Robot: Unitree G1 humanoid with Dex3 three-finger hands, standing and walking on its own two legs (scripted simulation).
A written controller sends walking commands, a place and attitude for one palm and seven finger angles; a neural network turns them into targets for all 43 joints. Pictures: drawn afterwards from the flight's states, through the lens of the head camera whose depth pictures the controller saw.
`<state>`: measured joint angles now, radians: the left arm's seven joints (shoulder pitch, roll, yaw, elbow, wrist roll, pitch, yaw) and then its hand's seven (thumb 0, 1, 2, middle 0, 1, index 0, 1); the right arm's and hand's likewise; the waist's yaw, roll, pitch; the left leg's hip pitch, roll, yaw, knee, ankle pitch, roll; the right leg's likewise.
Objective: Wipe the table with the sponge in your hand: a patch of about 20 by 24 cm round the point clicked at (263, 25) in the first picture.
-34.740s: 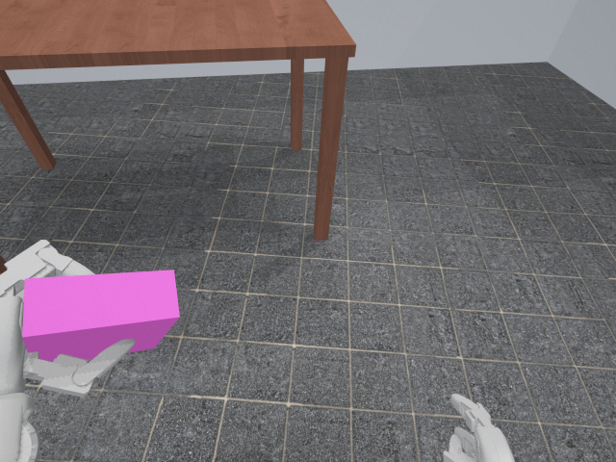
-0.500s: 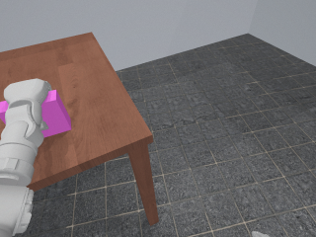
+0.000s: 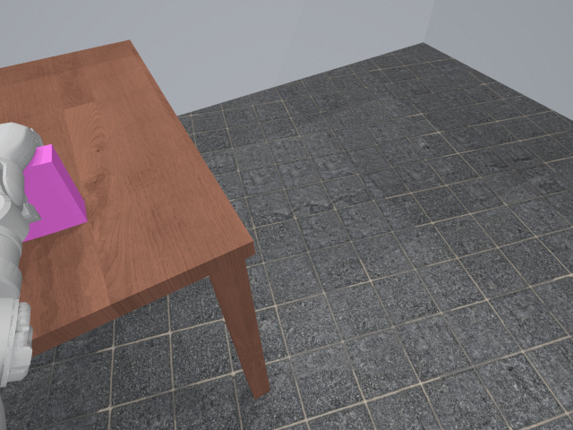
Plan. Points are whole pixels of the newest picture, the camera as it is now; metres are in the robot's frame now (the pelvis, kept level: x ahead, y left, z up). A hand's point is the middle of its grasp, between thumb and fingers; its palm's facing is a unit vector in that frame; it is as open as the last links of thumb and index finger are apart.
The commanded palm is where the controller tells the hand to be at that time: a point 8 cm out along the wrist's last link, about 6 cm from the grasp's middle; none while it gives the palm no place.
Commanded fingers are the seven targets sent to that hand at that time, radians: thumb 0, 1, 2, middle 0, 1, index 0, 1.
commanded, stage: wipe forward along the middle lane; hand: left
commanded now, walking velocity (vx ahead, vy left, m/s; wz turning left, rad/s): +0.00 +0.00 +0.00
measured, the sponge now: (27, 208) +0.39 +0.38 +0.11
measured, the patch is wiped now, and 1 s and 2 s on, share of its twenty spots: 1.00 1.00 1.00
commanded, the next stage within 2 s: slide back across to the first lane in 0.32 s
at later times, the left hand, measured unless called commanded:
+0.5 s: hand (8, 159) +0.45 +0.42 +0.15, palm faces -0.13 +0.01 -0.99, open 9.3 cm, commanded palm +0.43 +0.42 +0.18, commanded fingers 0.00 0.10 1.30 -1.20 -1.60 -1.20 -1.60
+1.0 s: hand out of the picture +0.41 +0.47 +0.15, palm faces -0.14 +0.01 -0.99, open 9.3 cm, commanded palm +0.41 +0.46 +0.22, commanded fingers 0.00 0.10 1.30 -1.20 -1.60 -1.20 -1.60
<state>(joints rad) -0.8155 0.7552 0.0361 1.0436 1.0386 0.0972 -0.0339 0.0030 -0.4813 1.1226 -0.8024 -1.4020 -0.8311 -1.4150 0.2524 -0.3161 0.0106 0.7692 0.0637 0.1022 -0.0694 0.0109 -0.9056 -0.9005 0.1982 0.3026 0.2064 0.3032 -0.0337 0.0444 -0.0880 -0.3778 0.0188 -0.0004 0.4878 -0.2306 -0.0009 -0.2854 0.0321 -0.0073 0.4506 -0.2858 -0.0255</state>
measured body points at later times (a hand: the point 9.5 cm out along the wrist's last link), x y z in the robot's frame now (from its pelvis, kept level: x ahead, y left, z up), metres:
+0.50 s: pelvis +0.01 +0.02 -0.01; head +0.08 +0.02 +0.44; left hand +0.46 +0.41 +0.20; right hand +0.01 -0.27 -0.13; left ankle +0.00 +0.12 -0.74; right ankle -0.04 -0.11 -0.74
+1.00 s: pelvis +0.02 +0.03 +0.00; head +0.07 +0.04 +0.44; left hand +0.42 +0.47 +0.21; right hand +0.09 -0.25 -0.12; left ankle +0.00 +0.12 -0.74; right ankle -0.04 -0.10 -0.74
